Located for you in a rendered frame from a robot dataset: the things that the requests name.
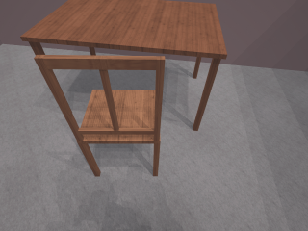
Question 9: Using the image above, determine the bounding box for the chair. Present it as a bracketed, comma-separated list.
[34, 55, 166, 177]

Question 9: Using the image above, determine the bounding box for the table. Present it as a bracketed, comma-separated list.
[20, 0, 227, 131]

